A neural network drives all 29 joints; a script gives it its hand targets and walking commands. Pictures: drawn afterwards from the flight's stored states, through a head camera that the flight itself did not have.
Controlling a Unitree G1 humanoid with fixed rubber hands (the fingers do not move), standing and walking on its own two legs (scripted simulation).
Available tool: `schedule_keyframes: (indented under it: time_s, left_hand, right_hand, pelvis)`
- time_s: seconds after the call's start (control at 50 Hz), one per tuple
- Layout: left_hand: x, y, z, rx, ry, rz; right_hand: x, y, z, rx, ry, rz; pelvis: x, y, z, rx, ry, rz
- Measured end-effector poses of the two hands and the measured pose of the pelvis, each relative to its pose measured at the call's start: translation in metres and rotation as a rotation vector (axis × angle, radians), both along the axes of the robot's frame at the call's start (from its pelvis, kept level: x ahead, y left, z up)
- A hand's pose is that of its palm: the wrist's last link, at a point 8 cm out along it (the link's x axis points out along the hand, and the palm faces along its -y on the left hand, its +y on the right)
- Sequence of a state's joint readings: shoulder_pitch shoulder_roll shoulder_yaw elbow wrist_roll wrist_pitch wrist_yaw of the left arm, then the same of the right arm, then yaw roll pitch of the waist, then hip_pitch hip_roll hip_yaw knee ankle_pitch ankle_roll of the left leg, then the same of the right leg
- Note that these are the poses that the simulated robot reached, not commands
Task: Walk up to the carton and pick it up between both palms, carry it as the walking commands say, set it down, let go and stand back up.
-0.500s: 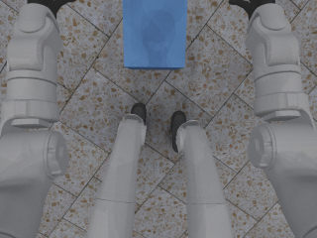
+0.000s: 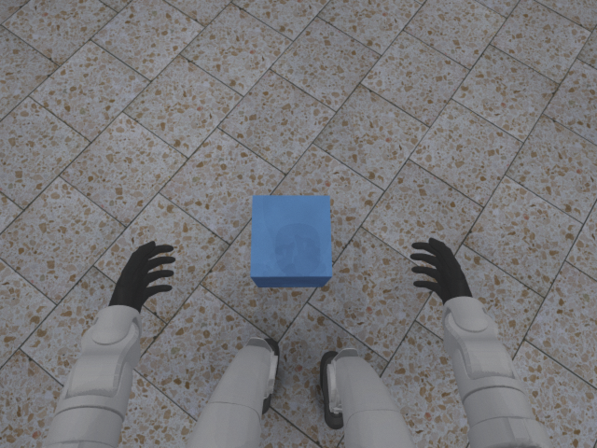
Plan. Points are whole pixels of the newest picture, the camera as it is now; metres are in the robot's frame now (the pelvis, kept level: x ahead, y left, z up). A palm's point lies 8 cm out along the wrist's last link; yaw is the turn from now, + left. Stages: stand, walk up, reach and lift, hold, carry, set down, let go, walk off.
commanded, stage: let go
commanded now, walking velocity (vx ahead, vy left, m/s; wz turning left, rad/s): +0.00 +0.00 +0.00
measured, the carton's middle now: (290, 245) +0.46 +0.03 -0.60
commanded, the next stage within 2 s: stand in 0.82 s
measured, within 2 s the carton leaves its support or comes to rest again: neither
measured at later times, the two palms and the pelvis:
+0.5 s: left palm (127, 343) +0.22 +0.21 -0.03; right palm (522, 374) +0.20 -0.25 -0.03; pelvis +0.05 -0.02 +0.04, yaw -1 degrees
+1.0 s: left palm (96, 357) +0.20 +0.25 -0.05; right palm (531, 384) +0.19 -0.27 -0.05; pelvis +0.08 -0.01 +0.04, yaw -1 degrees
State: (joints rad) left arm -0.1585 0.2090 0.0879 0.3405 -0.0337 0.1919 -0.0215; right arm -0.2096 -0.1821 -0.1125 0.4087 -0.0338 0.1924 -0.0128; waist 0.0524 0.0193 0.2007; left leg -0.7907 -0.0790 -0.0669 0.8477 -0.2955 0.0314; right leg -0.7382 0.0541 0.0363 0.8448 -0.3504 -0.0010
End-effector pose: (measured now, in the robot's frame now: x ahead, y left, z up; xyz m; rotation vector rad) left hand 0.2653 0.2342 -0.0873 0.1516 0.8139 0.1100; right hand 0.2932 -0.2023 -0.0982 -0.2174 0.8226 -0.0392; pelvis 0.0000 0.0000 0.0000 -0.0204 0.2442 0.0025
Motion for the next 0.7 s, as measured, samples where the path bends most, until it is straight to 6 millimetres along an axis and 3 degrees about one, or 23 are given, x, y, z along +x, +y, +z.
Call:
schedule_keyframes:
  time_s: [0.14,0.36,0.48,0.7]
  left_hand:
    - [-0.033,-0.016,0.035,-0.009,-0.014,-0.023]
    - [-0.056,-0.024,0.054,0.019,0.022,-0.040]
    - [-0.052,-0.027,0.055,0.008,0.024,-0.049]
    - [-0.041,-0.031,0.052,0.000,0.039,-0.062]
  right_hand:
    - [-0.034,-0.010,0.037,0.022,-0.034,-0.018]
    - [-0.092,-0.036,0.054,0.031,0.027,-0.052]
    - [-0.097,-0.046,0.062,0.027,0.024,-0.058]
    - [-0.081,-0.043,0.068,0.038,-0.003,-0.071]
  pelvis:
    - [0.021,-0.005,0.021,0.016,-0.116,-0.003]
    - [0.044,-0.015,0.039,0.028,-0.292,-0.013]
    - [0.053,-0.019,0.042,0.027,-0.323,-0.015]
    - [0.063,-0.018,0.042,0.024,-0.349,-0.020]
